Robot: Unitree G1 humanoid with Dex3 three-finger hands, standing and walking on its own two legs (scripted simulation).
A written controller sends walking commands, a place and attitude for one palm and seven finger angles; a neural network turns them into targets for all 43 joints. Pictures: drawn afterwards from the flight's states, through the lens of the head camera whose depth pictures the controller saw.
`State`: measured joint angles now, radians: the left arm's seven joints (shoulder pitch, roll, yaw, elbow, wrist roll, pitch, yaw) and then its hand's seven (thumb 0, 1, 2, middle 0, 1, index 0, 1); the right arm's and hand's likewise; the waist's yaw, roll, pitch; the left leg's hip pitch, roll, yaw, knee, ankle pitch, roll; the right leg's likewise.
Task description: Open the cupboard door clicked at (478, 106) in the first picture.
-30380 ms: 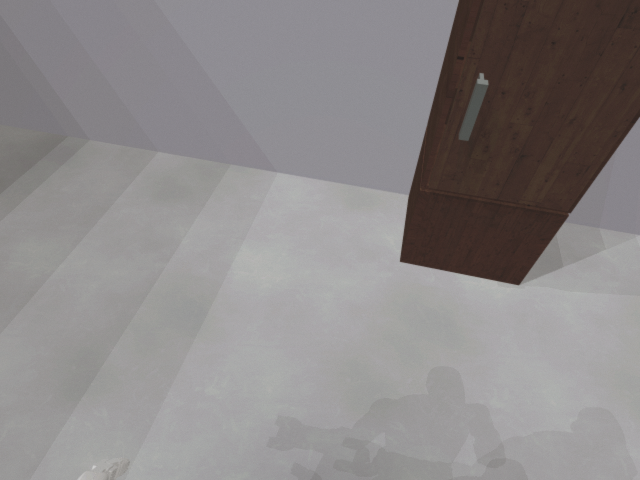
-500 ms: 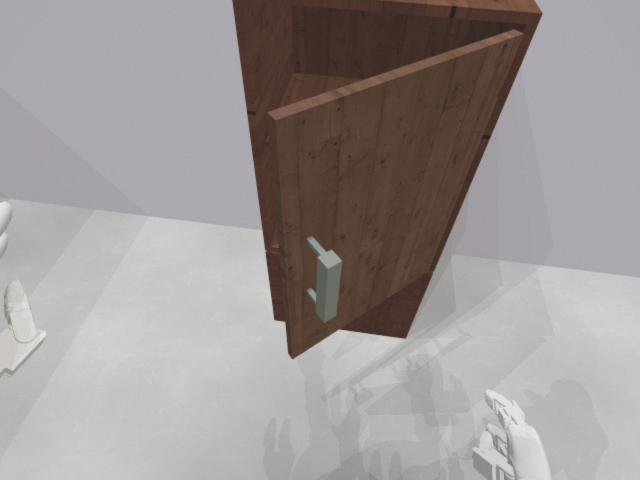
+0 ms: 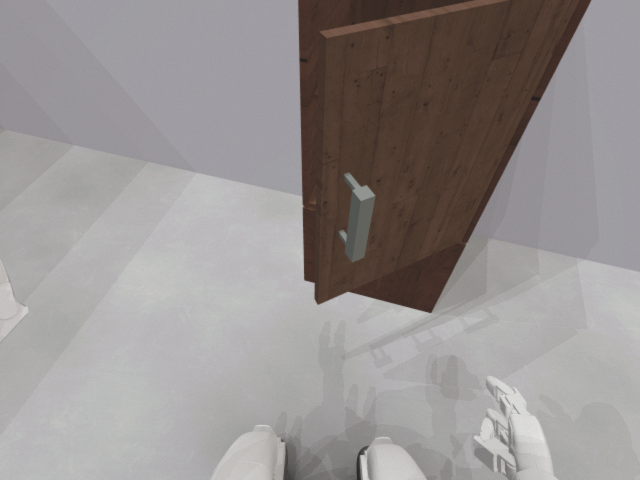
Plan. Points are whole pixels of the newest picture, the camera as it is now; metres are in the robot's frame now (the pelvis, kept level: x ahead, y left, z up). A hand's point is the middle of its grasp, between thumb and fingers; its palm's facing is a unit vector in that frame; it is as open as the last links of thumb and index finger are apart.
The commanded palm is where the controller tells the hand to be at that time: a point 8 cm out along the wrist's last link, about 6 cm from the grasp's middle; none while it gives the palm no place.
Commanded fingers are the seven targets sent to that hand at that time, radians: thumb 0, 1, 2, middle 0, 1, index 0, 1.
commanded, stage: stop stepping back and stand still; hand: left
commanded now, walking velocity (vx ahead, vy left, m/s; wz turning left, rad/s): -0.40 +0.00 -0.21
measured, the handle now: (352, 218) +0.51 -0.02 -0.01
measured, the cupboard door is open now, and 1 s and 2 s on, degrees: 43 43 43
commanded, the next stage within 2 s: let the arm hang, fingers relaxed in 1.06 s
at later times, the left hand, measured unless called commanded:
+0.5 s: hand out of the picture +0.01 +0.26 +0.23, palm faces +0.47 -0.76 -0.46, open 7.4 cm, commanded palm -0.02 +0.30 +0.21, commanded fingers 0.00 0.90 0.90 -0.20 -0.30 -0.20 -0.30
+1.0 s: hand out of the picture -0.05 +0.25 +0.21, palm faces +0.45 -0.75 -0.49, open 7.4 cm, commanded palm -0.11 +0.28 +0.21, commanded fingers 0.00 0.90 0.90 -0.20 -0.30 -0.20 -0.30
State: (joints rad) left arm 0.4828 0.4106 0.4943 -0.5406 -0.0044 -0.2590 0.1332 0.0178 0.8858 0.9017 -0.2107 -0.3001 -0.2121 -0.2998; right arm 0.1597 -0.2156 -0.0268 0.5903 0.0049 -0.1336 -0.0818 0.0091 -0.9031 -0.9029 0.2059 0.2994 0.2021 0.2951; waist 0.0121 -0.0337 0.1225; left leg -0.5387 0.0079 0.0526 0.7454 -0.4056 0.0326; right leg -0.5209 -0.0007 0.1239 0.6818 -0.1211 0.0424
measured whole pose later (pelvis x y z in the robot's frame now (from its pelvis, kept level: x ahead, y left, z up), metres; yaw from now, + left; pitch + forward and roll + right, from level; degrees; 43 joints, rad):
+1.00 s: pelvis -0.26 -0.01 +0.03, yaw -3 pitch +0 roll +1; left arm 0.49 0.37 0.44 -0.40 -0.02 -0.24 0.13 0.02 0.89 0.90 -0.21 -0.30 -0.21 -0.30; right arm 0.23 -0.22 -0.03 0.73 0.00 -0.10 -0.07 0.01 -0.90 -0.90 0.21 0.30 0.20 0.30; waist 0.03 0.02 0.01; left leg -0.56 0.05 0.03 1.17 -0.34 0.00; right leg -0.32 -0.02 -0.04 0.62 -0.30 -0.04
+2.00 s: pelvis -0.22 +0.03 +0.04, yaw -2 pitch -1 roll +0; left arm 0.19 0.18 0.00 1.14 0.00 0.00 0.02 0.01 0.91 0.90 -0.20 -0.30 -0.20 -0.30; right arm 0.23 -0.18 0.00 1.14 -0.01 0.00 -0.02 0.00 -0.91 -0.90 0.20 0.30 0.20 0.29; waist -0.01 0.03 0.05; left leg -0.15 -0.02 0.04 0.39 -0.21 0.03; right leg -0.16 -0.01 0.03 0.40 -0.22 0.02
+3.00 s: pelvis -0.21 +0.02 +0.05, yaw -1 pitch -1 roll +0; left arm 0.10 0.28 0.01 1.14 0.01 -0.02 0.00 0.01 0.90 0.90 -0.20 -0.30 -0.20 -0.30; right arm 0.12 -0.30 -0.01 1.13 -0.01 -0.01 -0.01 0.00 -0.91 -0.90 0.20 0.30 0.20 0.29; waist -0.01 0.02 0.06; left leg -0.11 -0.01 0.04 0.32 -0.19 0.02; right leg -0.12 0.00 0.02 0.33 -0.19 0.01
